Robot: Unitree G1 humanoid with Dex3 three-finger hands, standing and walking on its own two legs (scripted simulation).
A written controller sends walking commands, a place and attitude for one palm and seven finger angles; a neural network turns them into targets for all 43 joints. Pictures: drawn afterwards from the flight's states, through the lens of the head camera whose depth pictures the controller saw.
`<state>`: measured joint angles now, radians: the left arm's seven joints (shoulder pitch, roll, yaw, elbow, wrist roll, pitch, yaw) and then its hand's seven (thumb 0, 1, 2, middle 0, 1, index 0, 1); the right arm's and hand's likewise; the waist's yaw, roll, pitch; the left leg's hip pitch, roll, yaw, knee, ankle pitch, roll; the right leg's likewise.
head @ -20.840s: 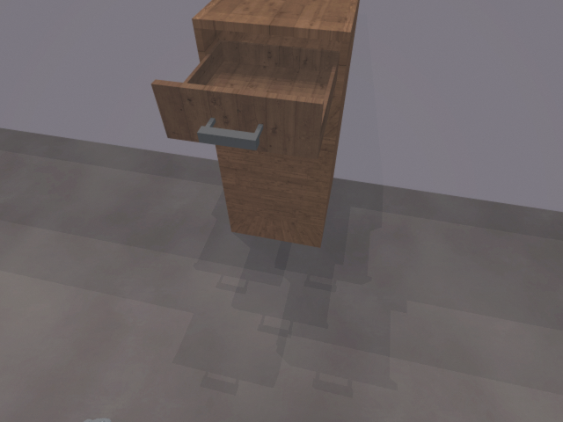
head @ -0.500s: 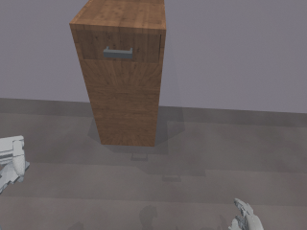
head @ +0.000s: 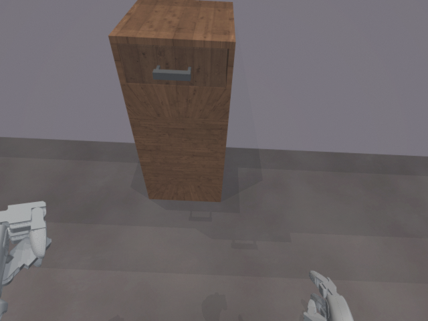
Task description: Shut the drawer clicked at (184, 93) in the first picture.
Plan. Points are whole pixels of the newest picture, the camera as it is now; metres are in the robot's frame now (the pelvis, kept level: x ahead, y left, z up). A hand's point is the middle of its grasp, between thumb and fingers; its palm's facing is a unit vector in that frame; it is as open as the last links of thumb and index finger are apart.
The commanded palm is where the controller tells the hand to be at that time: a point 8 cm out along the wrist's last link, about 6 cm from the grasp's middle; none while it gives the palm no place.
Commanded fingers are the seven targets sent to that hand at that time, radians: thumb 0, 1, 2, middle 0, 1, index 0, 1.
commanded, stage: stop stepping back and stand still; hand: left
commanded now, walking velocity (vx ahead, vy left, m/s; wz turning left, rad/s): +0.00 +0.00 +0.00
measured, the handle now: (173, 71) +0.87 +0.19 +0.04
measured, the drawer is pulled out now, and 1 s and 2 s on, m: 0.00 0.00 0.00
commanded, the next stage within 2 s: let the arm hang, fingers relaxed in 0.08 s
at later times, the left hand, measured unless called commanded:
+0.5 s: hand out of the picture +0.04 +0.18 -0.18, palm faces +0.05 -0.98 -0.19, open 3.2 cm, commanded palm none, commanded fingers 0.00 0.90 0.90 -0.72 -0.86 -0.72 -0.86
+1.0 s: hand out of the picture -0.01 +0.16 -0.17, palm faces +0.07 -0.97 -0.23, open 7.1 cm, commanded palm none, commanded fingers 0.00 0.90 0.90 -0.20 -0.30 -0.20 -0.30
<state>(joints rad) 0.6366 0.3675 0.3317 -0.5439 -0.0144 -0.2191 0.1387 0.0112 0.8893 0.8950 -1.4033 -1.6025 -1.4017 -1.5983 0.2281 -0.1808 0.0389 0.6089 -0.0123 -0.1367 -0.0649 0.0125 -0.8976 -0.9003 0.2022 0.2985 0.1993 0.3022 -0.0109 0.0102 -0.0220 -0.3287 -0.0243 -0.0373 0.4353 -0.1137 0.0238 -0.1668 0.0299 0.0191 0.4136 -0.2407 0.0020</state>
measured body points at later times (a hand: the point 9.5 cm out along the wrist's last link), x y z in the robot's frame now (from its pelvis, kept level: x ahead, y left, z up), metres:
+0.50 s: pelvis +0.00 +0.00 -0.01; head +0.01 +0.02 +0.44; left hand +0.04 +0.23 -0.17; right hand +0.07 -0.27 -0.14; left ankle +0.08 +0.10 -0.74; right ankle -0.01 -0.13 -0.74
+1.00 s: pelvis +0.02 -0.02 +0.00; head +0.02 -0.03 +0.45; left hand -0.01 +0.21 -0.15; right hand +0.02 -0.24 -0.17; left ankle +0.08 +0.10 -0.74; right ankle -0.01 -0.13 -0.74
